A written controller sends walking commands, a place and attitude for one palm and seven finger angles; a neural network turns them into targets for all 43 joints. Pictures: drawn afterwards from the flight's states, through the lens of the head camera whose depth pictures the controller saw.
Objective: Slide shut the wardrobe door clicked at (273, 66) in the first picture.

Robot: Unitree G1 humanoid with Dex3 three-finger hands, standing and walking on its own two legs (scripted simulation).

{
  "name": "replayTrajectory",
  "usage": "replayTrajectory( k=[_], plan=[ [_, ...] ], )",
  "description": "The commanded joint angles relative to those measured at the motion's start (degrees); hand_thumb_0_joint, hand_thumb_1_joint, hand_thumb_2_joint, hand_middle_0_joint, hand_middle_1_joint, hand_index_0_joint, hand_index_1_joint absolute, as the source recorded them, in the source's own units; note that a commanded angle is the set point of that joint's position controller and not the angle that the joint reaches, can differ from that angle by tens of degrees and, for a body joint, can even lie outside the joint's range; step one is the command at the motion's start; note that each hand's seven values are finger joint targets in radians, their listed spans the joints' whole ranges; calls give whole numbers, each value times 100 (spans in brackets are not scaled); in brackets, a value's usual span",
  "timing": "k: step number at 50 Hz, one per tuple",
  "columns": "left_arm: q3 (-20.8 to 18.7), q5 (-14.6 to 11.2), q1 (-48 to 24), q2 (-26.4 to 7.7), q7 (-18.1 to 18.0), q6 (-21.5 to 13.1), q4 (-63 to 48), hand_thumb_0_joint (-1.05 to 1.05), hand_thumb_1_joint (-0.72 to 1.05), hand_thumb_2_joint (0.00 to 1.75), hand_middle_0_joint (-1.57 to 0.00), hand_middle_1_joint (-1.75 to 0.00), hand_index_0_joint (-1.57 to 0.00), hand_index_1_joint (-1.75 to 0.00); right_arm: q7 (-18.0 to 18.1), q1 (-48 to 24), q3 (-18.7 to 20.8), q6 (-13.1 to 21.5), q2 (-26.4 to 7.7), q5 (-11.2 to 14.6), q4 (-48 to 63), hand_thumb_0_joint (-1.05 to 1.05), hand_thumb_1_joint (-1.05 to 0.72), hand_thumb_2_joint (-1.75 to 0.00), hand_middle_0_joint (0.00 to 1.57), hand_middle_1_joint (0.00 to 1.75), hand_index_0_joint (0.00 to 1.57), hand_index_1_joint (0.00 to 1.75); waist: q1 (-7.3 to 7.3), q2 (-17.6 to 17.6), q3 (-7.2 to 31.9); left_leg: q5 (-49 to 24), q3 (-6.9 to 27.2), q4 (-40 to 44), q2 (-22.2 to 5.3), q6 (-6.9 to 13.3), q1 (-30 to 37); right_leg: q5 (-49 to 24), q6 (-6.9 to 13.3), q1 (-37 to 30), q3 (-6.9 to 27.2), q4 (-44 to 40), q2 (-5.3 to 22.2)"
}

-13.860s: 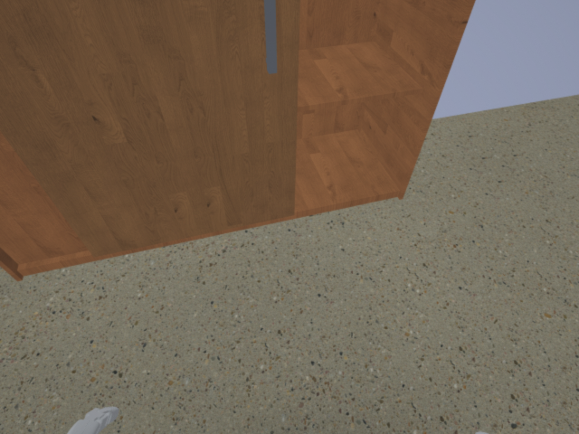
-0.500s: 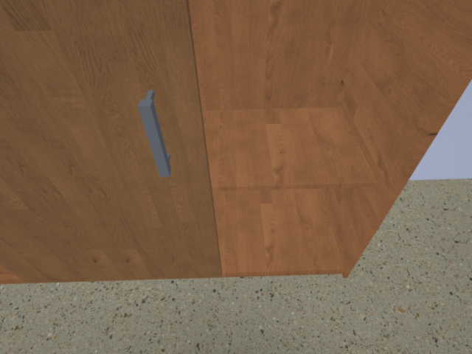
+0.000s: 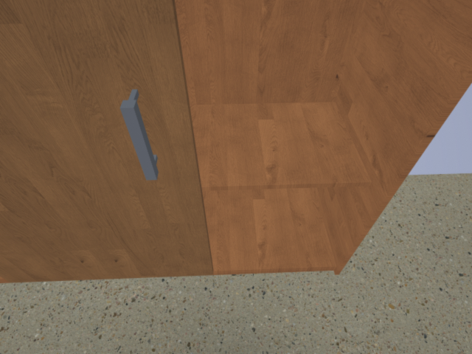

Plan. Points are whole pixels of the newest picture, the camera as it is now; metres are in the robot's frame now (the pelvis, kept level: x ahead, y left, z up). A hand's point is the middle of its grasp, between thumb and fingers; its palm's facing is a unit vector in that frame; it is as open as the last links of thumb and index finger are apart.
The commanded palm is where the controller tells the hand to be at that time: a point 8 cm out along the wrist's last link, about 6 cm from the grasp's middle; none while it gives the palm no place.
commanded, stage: look again from close up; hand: left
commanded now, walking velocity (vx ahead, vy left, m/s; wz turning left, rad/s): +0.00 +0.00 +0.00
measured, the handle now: (143, 137) +0.49 +0.23 +0.08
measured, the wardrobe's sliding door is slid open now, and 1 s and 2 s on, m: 0.54 0.54 0.54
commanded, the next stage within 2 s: raise the hand with hooked fingers in 0.42 s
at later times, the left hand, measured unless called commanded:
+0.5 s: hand out of the picture +0.00 +0.15 -0.17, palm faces +0.03 -0.98 -0.19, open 7.3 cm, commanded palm none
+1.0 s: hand out of the picture +0.12 +0.18 -0.05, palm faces +0.17 -0.99 -0.01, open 8.9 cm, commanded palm +0.12 +0.24 -0.01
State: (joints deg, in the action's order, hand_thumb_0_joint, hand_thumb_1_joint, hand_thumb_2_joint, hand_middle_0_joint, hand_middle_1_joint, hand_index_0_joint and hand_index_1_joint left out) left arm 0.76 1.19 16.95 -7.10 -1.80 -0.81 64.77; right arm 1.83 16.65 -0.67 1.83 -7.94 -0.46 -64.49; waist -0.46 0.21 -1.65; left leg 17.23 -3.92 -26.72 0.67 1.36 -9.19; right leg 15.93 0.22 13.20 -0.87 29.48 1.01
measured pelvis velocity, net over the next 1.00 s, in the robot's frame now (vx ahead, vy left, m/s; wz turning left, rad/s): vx -0.05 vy -0.02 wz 0.05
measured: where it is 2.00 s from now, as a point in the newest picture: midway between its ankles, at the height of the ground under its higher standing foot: outside the picture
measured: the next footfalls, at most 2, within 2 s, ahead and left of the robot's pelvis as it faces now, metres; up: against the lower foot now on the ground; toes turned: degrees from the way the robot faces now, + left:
none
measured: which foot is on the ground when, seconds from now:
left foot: down 0.00-1.00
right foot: down 0.00-1.00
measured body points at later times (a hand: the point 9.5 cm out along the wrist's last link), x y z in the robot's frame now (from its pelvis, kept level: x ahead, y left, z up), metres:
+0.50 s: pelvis +0.01 -0.01 +0.00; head +0.03 -0.02 +0.45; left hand +0.00 +0.21 -0.16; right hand +0.01 -0.22 -0.16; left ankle -0.03 +0.10 -0.74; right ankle +0.00 -0.12 -0.74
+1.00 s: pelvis -0.05 -0.02 -0.07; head -0.02 -0.01 +0.38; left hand +0.10 +0.23 -0.04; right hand +0.21 -0.26 -0.08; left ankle -0.03 +0.10 -0.74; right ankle +0.00 -0.12 -0.74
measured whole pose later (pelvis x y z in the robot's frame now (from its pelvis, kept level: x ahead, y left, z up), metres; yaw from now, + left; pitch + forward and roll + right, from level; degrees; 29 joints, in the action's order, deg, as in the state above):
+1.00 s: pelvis -0.05 -0.02 -0.07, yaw +3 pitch +9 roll +0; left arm -8.5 -13.2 26.3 -10.4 13.4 -22.5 3.8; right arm -0.1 7.4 3.9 14.3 -16.8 1.1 -26.6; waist -3.2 -2.0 5.8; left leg 28.0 -0.3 -60.9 -0.6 -0.5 -42.0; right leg 26.3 2.6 43.7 -4.5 60.8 1.3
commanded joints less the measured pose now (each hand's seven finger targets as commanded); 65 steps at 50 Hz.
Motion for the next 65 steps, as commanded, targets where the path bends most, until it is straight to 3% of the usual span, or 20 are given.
replayTrajectory(
  k=[1, 25, 26, 27, 28, 29, 30, 31, 33, 35, 36, 38, 41, 44, 47, 49, 55, 58, 62, 65],
  plan=[
    [-108, -39, 429, -555, -29, -82, -154, 0, 90, 90, -20, -30, -20, -30, 43, 419, 46, 71, -461, -14, 95, 0, -90, -90, 20, 30, 20, 30, 18, -48, -194, -1131, 574, 514, -609, 108, -275, -1178, 217, -90, 480, -458, 474],
    [-140, -51, 377, -599, -31, -89, -179, 0, 90, 90, -20, -30, -20, -30, 59, 419, 43, 53, -480, -17, -8, 0, -90, -90, 20, 30, 20, 30, 17, -94, -56, -1509, 544, 494, -650, 68, -40, -1638, 251, -329, 418, -499, 481],
    [-183, -10, 799, -820, -271, -183, 35, 0, 90, 90, -20, -30, -20, -30, -8, -294, 143, 34, -764, 52, 428, 0, -90, -90, 20, 30, 20, 30, -203, -304, -341, -1616, 277, -687, -718, -136, -558, -3813, 84, -201, 700, -625, 839],
    [-1329, -1045, -3594, -2950, -309, -1132, -8813, 0, 88, 89, -20, -32, -20, -32, 432, -613, 524, 872, -1735, 135, 2289, 0, -90, -90, 20, 30, 20, 30, 467, 1043, 1601, -2182, 188, -119, -44, -48, 728, -3854, 118, -301, 462, -569, 327],
    [-443, -622, -1440, -1601, -439, -793, -7905, 0, 85, 88, -20, -33, -20, -33, 516, -473, 138, 1442, -1273, 127, 2187, 0, -90, -90, 20, 30, 20, 30, -12, 1951, 2087, -3442, 144, 290, -160, -151, 1156, -2608, 424, -757, 434, -160, 177],
    [-310, -651, -612, -964, -649, -451, -6188, 0, 83, 87, -21, -34, -21, -34, 409, -291, 147, 1630, -1134, 130, 1676, 0, -90, -90, 20, 30, 20, 30, 23, 1295, 1665, -3783, 301, 160, -260, -241, 784, -1582, 333, -336, 132, -58, 41],
    [134, -785, 257, -169, -569, -94, -6321, 0, 81, 86, -21, -36, -21, -36, 296, -265, 217, 1687, -1007, 236, 1911, 0, -90, -90, 20, 30, 20, 30, 61, 649, 1323, -3679, 546, 114, -400, -191, 528, -1387, 217, -155, -78, -2, 29],
    [205, -881, -76, -252, -431, -208, -7257, 0, 78, 85, -21, -37, -21, -37, 295, -335, 225, 1757, -1224, 303, 2291, 0, -90, -90, 20, 30, 20, 30, 68, 101, 1316, -3169, 561, -64, -365, -133, 267, -1659, 153, -83, -147, 27, 49],
    [-198, -896, -140, -466, -239, -628, -6669, 0, 74, 83, -21, -40, -21, -40, 266, -410, 334, 1872, -1431, 169, 2527, 0, -90, -90, 20, 30, 20, 30, 337, -1249, 597, -1699, 588, -421, -136, 43, -567, -1341, 66, 609, -256, -40, -2],
    [-379, -994, 805, -165, 144, -1184, -5879, 0, 69, 81, -22, -43, -22, -43, 113, -438, 477, 1901, -1429, 40, 2792, 0, -90, -90, 20, 30, 20, 30, 140, -1829, 323, -956, 615, -769, -71, -10, -1403, -674, 20, 1249, -393, 254, -51],
    [-425, -1144, 1287, -6, 399, -1545, -5570, 0, 67, 80, -22, -45, -22, -45, 11, -583, 499, 1915, -1423, 27, 2942, 0, -90, -90, 20, 30, 20, 30, -12, -1881, 342, -676, 626, -1002, -45, -53, -1828, -499, 21, 1454, -400, 537, -41],
    [-907, -1471, 2178, -149, 1090, -2288, -5508, 0, 62, 78, -22, -48, -22, -48, -246, -750, 548, 1861, -1388, 55, 3254, 0, -90, -90, 20, 30, 20, 30, -463, -922, 864, -776, 431, -1441, 78, -200, -2202, -897, 189, 1310, -341, 1239, -14],
    [-1686, -1688, 1965, -896, 1904, -3240, -6010, 0, 55, 75, -22, -53, -22, -53, -406, -1044, 624, 1779, -1430, 44, 3758, 0, -90, -90, 20, 30, 20, 30, -594, -62, 1416, -491, 231, -2149, 153, -218, -2861, -844, 326, 1620, -119, 2019, 60],
    [-1588, -1608, 1139, -1039, 1813, -2866, -6887, 0, 48, 72, -23, -57, -23, -57, -373, -1303, 575, 1500, -1400, 118, 4414, 0, -90, -90, 20, 30, 20, 30, -476, -72, 1395, 378, 165, -2306, 219, -87, -3338, 445, 246, 2009, 123, 1939, 32],
    [-1506, -1687, -439, -1213, 1451, -2715, -8105, 0, 41, 69, -24, -62, -24, -62, -172, -1135, 520, 1451, -1372, 173, 4639, 0, -90, -90, 20, 30, 20, 30, -71, 11, 1451, 1026, 376, -2455, 95, 7, -3378, 1591, 182, 2486, 385, 1712, -32],
    [-1468, -1654, -738, -1255, 1254, -2826, -8706, 0, 36, 67, -24, -64, -24, -64, -30, -769, 461, 1487, -1289, 149, 4509, 0, -90, -90, 20, 30, 20, 30, 87, 544, 1802, 832, 466, -2527, 19, 54, -2874, 1445, 190, 2374, 405, 1595, -40],
    [-1052, -1673, -1071, -1397, 1748, -2752, -8269, 0, 22, 61, -25, -74, -25, -74, 293, -636, 162, 1773, -1365, 202, 3983, 0, -90, -90, 20, 30, 20, 30, 431, 248, 1438, 926, 660, -2567, -107, 100, -2871, 1513, 110, 2365, 285, 1428, -125],
    [-1405, -1792, -985, -1636, 2107, -2018, -7131, 0, 15, 58, -25, -78, -25, -78, 366, -705, 70, 1778, -1381, 296, 3942, 0, -90, -90, 20, 30, 20, 30, 328, 37, 1075, 1187, 682, -2398, -45, 62, -3241, 2026, 92, 2165, 361, 1091, -85],
    [-2272, -2106, -260, -1941, 2106, -1056, -6561, 0, 6, 54, -26, -84, -26, -84, 362, -1004, 79, 1726, -1315, 317, 4146, 0, -90, -90, 20, 30, 20, 30, -291, -285, 1619, 741, 662, -2063, 40, -1, -3085, 1875, 100, 1295, 399, 874, 35],
    [-2582, -2230, -363, -1976, 1801, -1093, -7432, 0, -1, 51, -27, -88, -27, -88, 241, -933, 104, 1764, -1190, 253, 4168, 0, -90, -90, 20, 30, 20, 30, -399, 122, 1914, 94, 619, -1918, 20, -32, -2717, 966, 123, 1012, 240, 1017, 16]
  ],
)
